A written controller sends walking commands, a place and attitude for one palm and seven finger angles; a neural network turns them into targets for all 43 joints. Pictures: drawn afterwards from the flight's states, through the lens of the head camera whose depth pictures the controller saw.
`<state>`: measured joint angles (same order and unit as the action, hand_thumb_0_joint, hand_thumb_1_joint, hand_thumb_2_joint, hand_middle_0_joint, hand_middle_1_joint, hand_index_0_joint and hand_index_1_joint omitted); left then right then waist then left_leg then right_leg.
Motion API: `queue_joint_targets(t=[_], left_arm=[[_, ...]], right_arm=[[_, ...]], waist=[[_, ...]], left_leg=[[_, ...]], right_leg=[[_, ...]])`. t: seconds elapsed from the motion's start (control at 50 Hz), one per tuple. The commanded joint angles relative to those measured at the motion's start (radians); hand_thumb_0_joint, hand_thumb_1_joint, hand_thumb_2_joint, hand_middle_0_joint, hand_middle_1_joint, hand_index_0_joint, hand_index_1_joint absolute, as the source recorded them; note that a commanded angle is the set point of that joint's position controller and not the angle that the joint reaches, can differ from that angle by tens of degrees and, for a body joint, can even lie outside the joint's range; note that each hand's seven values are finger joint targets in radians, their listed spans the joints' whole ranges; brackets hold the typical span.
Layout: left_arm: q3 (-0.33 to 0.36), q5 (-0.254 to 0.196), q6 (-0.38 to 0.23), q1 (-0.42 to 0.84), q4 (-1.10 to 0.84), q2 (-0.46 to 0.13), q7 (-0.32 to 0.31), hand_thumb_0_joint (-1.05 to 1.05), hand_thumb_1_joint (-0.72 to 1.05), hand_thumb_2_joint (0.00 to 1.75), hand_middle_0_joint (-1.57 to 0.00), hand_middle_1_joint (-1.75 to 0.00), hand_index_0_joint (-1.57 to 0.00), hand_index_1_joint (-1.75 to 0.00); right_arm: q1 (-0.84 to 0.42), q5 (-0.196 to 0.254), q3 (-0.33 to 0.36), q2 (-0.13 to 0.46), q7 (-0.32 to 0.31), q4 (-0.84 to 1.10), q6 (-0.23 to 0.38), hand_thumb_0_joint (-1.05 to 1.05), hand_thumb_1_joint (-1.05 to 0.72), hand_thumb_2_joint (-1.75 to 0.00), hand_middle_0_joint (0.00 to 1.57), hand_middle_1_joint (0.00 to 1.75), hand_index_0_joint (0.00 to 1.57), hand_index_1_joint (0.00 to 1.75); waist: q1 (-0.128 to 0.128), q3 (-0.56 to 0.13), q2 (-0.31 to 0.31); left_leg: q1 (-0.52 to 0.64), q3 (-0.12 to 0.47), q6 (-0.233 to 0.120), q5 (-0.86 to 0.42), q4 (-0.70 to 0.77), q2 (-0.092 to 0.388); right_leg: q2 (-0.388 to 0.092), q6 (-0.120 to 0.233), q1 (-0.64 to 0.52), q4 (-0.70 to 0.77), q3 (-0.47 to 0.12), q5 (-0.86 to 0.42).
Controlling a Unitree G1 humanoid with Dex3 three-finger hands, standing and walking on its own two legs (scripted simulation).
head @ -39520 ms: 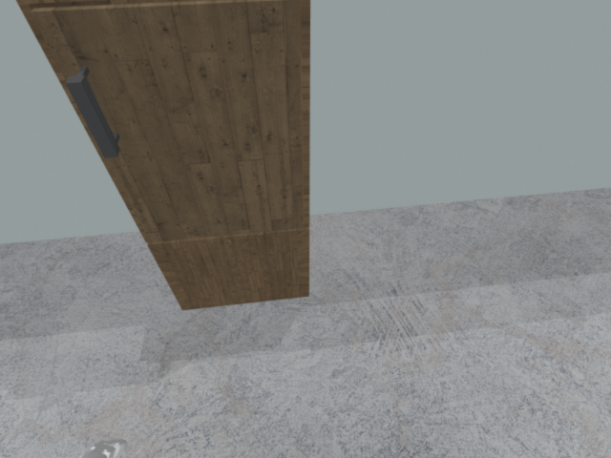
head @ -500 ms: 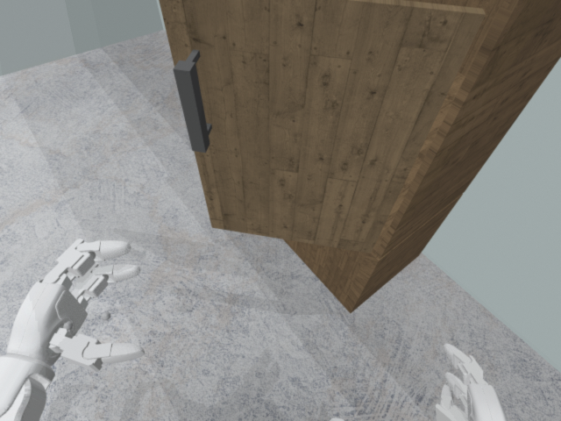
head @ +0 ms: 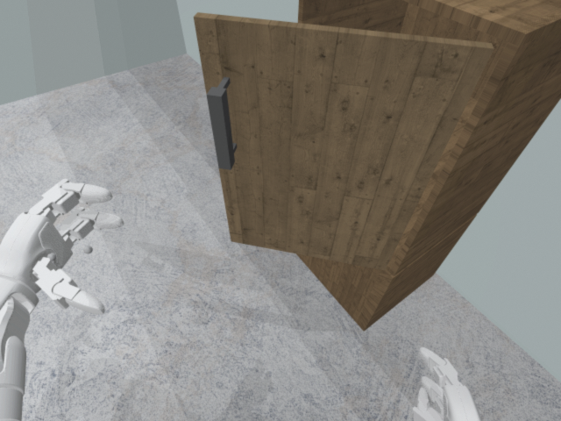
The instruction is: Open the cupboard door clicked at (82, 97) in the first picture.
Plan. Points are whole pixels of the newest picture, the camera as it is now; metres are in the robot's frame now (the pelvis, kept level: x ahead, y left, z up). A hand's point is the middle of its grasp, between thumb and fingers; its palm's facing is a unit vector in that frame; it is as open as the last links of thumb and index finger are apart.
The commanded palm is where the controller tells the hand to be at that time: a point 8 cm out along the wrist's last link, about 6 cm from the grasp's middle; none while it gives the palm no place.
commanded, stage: raise the hand with hooked fingers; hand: left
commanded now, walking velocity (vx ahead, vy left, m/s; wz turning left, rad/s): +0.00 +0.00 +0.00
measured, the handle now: (225, 124) +0.58 +0.16 +0.10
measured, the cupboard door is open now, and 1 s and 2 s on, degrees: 42 42 42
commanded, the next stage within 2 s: move the hooked fingers beside the handle in 0.52 s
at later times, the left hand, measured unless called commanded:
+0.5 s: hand (103, 246) +0.29 +0.26 +0.12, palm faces -0.06 -1.00 -0.06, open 14.0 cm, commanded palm +0.26 +0.30 +0.12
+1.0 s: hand (131, 211) +0.35 +0.24 +0.12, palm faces -0.08 -1.00 -0.03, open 14.0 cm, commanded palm +0.33 +0.29 +0.12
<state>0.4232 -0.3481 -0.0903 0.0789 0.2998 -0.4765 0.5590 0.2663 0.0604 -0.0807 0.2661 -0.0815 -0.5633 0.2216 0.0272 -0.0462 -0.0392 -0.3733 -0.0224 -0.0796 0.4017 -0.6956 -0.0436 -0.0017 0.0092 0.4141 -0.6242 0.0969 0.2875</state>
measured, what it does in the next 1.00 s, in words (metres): stands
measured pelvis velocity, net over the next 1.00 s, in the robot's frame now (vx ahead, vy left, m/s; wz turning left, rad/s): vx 0.00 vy -0.03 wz -0.01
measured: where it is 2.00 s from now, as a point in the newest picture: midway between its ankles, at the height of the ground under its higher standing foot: outside the picture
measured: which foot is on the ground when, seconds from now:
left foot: down 0.00-1.00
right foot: down 0.00-1.00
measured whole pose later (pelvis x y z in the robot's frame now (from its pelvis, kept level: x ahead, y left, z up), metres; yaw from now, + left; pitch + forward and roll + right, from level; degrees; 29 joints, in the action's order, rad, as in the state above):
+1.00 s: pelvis +0.00 -0.03 +0.00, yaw -1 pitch +7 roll -1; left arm 0.43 -0.31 -0.13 0.37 0.66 -0.53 0.60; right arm 0.28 0.07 -0.06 0.31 -0.10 -0.59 0.17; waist -0.02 -0.05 -0.03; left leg -0.41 -0.02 -0.05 0.38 -0.68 -0.02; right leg 0.02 0.05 0.47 -0.63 0.10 0.28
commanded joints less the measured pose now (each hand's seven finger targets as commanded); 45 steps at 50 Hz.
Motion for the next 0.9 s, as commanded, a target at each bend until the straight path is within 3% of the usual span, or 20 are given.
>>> queue_joint_targets(t=[0.0, 0.08, 0.14, 0.2, 0.26, 0.4, 0.52, 0.6, 0.62, 0.66, 0.68, 0.72, 0.76, 0.82, 0.86, 0.88], left_arm=[[0.126, -0.029, -0.045, 0.327, -0.164, -0.315, 0.017, 0.00, -0.50, 0.30, -0.30, -1.20, -0.30, -1.20], [0.091, -0.037, -0.028, 0.231, -0.085, -0.255, 0.044, 0.00, -0.50, 0.30, -0.30, -1.20, -0.30, -1.20], [0.103, -0.042, -0.030, 0.252, -0.101, -0.269, 0.045, 0.00, -0.50, 0.30, -0.30, -1.20, -0.30, -1.20], [0.131, -0.039, -0.052, 0.275, -0.168, -0.303, 0.031, 0.00, -0.50, 0.30, -0.30, -1.20, -0.30, -1.20], [0.148, -0.039, -0.066, 0.275, -0.173, -0.315, 0.011, 0.00, -0.50, 0.30, -0.30, -1.20, -0.30, -1.20], [0.124, -0.033, -0.071, 0.283, -0.167, -0.290, 0.010, 0.00, -0.50, 0.30, -0.30, -1.20, -0.30, -1.20], [0.112, -0.042, -0.055, 0.269, -0.105, -0.270, 0.020, 0.00, -0.50, 0.30, -0.30, -1.20, -0.30, -1.20], [0.123, -0.037, -0.064, 0.287, -0.152, -0.293, 0.017, 0.00, -0.50, 0.30, -0.30, -1.20, -0.30, -1.20], [0.111, -0.034, -0.065, 0.306, -0.141, -0.285, 0.017, 0.00, -0.50, 0.30, -0.30, -1.20, -0.30, -1.20], [0.130, -0.032, -0.069, 0.379, -0.084, -0.323, 0.011, 0.00, -0.50, 0.30, -0.30, -1.20, -0.30, -1.20], [0.118, -0.031, -0.072, 0.402, -0.069, -0.313, 0.016, 0.00, -0.50, 0.30, -0.30, -1.20, -0.30, -1.20], [0.082, -0.024, -0.078, 0.466, -0.042, -0.292, 0.019, 0.00, -0.50, 0.30, -0.30, -1.20, -0.30, -1.20], [0.095, -0.015, -0.077, 0.489, 0.003, -0.325, 0.018, 0.00, -0.50, 0.30, -0.30, -1.20, -0.30, -1.20], [0.067, -0.004, -0.079, 0.546, 0.068, -0.312, 0.026, 0.00, -0.50, 0.30, -0.30, -1.20, -0.30, -1.20], [0.101, -0.002, -0.082, 0.576, 0.128, -0.363, 0.027, 0.00, -0.50, 0.30, -0.30, -1.20, -0.30, -1.20], [0.090, 0.003, -0.088, 0.604, 0.128, -0.358, 0.032, 0.00, -0.50, 0.30, -0.30, -1.20, -0.30, -1.20]], right_arm=[[-0.049, 0.002, 0.072, 0.164, -0.016, 0.138, 0.047, 0.00, -0.90, -0.90, 0.20, 0.30, 0.20, 0.30], [-0.038, 0.003, 0.077, 0.166, -0.002, 0.141, 0.047, 0.00, -0.90, -0.90, 0.20, 0.30, 0.20, 0.30], [-0.052, 0.003, 0.083, 0.175, 0.004, 0.149, 0.044, 0.00, -0.90, -0.90, 0.20, 0.30, 0.20, 0.30], [-0.048, 0.001, 0.084, 0.168, 0.004, 0.155, 0.046, 0.00, -0.90, -0.90, 0.20, 0.30, 0.20, 0.30], [-0.048, -0.003, 0.083, 0.167, 0.001, 0.147, 0.046, 0.00, -0.90, -0.90, 0.20, 0.30, 0.20, 0.30], [-0.054, 0.004, 0.082, 0.161, -0.015, 0.142, 0.048, 0.00, -0.90, -0.90, 0.20, 0.30, 0.20, 0.30], [-0.059, 0.007, 0.080, 0.162, -0.020, 0.137, 0.045, 0.00, -0.90, -0.90, 0.20, 0.30, 0.20, 0.30], [-0.063, 0.006, 0.080, 0.157, -0.018, 0.146, 0.049, 0.00, -0.90, -0.90, 0.20, 0.30, 0.20, 0.30], [-0.060, 0.007, 0.079, 0.157, -0.021, 0.139, 0.047, 0.00, -0.90, -0.90, 0.20, 0.30, 0.20, 0.30], [-0.051, 0.005, 0.077, 0.164, -0.029, 0.119, 0.038, 0.00, -0.90, -0.90, 0.20, 0.30, 0.20, 0.30], [-0.046, 0.009, 0.077, 0.164, -0.031, 0.120, 0.034, 0.00, -0.90, -0.90, 0.20, 0.30, 0.20, 0.30], [-0.047, 0.011, 0.076, 0.164, -0.037, 0.115, 0.034, 0.00, -0.90, -0.90, 0.20, 0.30, 0.20, 0.30], [-0.038, 0.009, 0.076, 0.170, -0.038, 0.108, 0.029, 0.00, -0.90, -0.90, 0.20, 0.30, 0.20, 0.30], [-0.023, 0.011, 0.076, 0.172, -0.038, 0.102, 0.021, 0.00, -0.90, -0.90, 0.20, 0.30, 0.20, 0.30], [-0.009, 0.007, 0.075, 0.183, -0.036, 0.095, 0.011, 0.00, -0.90, -0.90, 0.20, 0.30, 0.20, 0.30], [-0.007, 0.009, 0.075, 0.180, -0.033, 0.097, 0.008, 0.00, -0.90, -0.90, 0.20, 0.30, 0.20, 0.30]], waist=[[-0.011, -0.218, -0.078], [-0.007, -0.204, -0.030], [-0.008, -0.192, -0.025], [-0.001, -0.251, -0.071], [0.001, -0.221, -0.068], [-0.012, -0.225, -0.078], [-0.020, -0.187, -0.017], [-0.011, -0.244, -0.050], [-0.021, -0.232, -0.049], [-0.031, -0.190, -0.008], [-0.038, -0.201, 0.002], [-0.045, -0.204, -0.052], [-0.041, -0.214, -0.036], [-0.055, -0.228, -0.022], [-0.047, -0.228, 0.010], [-0.050, -0.252, -0.021]], left_leg=[[0.136, 0.140, 0.109, -0.452, 0.146, 0.066], [0.126, 0.130, 0.105, -0.492, 0.142, 0.063], [0.094, 0.123, 0.096, -0.419, 0.140, 0.057], [0.129, 0.114, 0.096, -0.459, 0.134, 0.056], [0.106, 0.103, 0.092, -0.414, 0.137, 0.053], [0.091, 0.085, 0.072, -0.368, 0.140, 0.046], [0.050, 0.075, 0.058, -0.312, 0.134, 0.042], [0.073, 0.072, 0.058, -0.360, 0.127, 0.040], [0.072, 0.067, 0.055, -0.347, 0.123, 0.040], [0.036, 0.068, 0.055, -0.308, 0.121, 0.041], [0.033, 0.064, 0.051, -0.291, 0.126, 0.039], [0.046, 0.068, 0.054, -0.283, 0.126, 0.037], [0.035, 0.064, 0.051, -0.285, 0.114, 0.037], [0.023, 0.062, 0.049, -0.283, 0.113, 0.036], [-0.015, 0.060, 0.049, -0.287, 0.104, 0.035], [-0.008, 0.055, 0.050, -0.298, 0.106, 0.035]], right_leg=[[0.013, 0.032, -0.091, 0.046, -0.026, -0.189], [0.012, 0.031, -0.092, 0.050, -0.027, -0.221], [0.009, 0.031, -0.081, 0.050, -0.031, -0.194], [0.010, 0.034, -0.111, 0.047, -0.038, -0.219], [0.012, 0.037, -0.116, 0.054, -0.042, -0.207], [0.006, 0.032, -0.139, 0.064, -0.055, -0.213], [0.003, 0.025, -0.129, 0.075, -0.064, -0.201], [0.001, 0.027, -0.169, 0.062, -0.069, -0.245], [0.003, 0.024, -0.150, 0.067, -0.070, -0.240], [0.004, 0.025, -0.140, 0.074, -0.076, -0.209], [0.002, 0.020, -0.142, 0.076, -0.079, -0.196], [-0.001, 0.024, -0.123, 0.072, -0.075, -0.183], [-0.004, 0.026, -0.133, 0.072, -0.088, -0.188], [-0.006, 0.022, -0.126, 0.068, -0.086, -0.196], [-0.007, 0.025, -0.148, 0.061, -0.096, -0.206], [-0.009, 0.025, -0.153, 0.055, -0.098, -0.222]])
